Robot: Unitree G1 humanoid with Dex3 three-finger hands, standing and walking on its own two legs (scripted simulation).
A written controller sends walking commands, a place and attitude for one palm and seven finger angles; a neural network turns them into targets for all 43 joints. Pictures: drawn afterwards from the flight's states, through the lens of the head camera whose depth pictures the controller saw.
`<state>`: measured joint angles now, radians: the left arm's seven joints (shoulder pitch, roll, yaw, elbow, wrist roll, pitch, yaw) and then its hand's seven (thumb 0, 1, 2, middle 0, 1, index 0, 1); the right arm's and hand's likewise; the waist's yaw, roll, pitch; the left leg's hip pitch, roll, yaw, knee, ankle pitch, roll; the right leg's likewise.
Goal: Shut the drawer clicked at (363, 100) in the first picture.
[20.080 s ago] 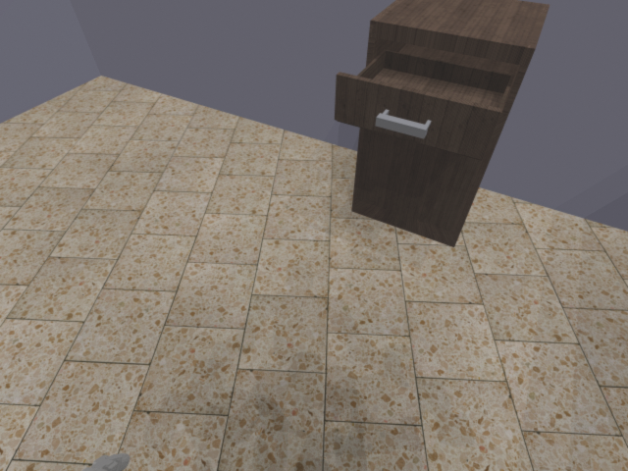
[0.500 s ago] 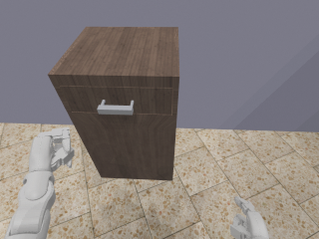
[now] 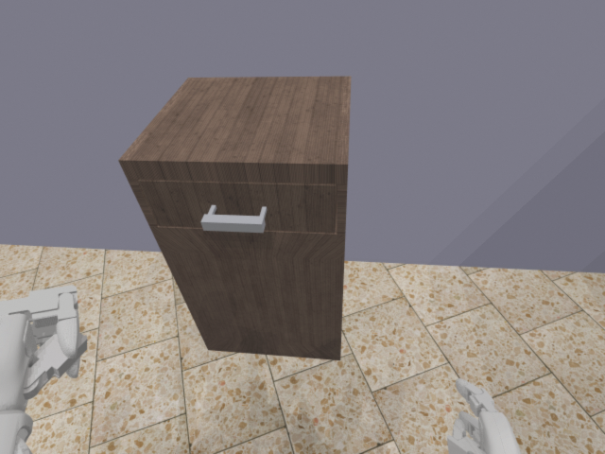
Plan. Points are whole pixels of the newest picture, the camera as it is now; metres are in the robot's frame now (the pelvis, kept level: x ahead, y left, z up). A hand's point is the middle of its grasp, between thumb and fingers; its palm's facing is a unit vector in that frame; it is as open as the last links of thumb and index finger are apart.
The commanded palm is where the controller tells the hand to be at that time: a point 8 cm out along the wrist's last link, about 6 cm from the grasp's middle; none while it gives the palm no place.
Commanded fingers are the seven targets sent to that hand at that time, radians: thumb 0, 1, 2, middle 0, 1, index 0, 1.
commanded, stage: draw the hand back to the body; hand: left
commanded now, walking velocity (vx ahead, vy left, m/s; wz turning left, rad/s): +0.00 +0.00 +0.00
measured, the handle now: (235, 216) +0.60 +0.24 -0.06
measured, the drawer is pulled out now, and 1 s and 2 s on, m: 0.00 0.00 0.00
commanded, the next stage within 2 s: step back with the hand held close in 0.08 s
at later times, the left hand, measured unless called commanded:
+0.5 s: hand (88, 341) +0.18 +0.25 +0.14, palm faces +0.27 -0.83 -0.49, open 3.3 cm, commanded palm +0.12 +0.30 +0.17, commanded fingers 0.00 0.90 0.90 -1.40 -1.60 -1.40 -1.60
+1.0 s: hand out of the picture +0.08 +0.27 +0.15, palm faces +0.38 -0.81 -0.44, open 3.3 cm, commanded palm +0.03 +0.31 +0.17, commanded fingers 0.00 0.90 0.90 -1.40 -1.60 -1.40 -1.60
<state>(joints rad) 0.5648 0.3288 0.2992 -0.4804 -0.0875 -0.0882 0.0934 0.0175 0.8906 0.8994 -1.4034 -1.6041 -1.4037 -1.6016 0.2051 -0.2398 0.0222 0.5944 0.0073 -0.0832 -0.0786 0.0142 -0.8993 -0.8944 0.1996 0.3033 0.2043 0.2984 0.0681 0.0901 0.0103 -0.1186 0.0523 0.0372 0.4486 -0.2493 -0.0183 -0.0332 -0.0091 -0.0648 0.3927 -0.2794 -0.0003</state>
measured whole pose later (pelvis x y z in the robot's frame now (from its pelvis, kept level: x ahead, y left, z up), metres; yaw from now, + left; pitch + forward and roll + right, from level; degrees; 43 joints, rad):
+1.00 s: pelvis -0.10 +0.03 -0.02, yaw +0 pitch -1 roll -3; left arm 0.63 0.36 0.36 -0.61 -0.04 -0.23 0.15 0.02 0.89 0.90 -1.41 -1.60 -1.41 -1.60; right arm 0.20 -0.22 0.00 0.55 -0.01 -0.05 -0.08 0.01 -0.90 -0.89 0.20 0.30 0.21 0.30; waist 0.02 0.03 0.06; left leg -0.45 0.03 0.00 0.65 -0.27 0.01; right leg -0.34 -0.02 -0.06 0.53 -0.18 0.02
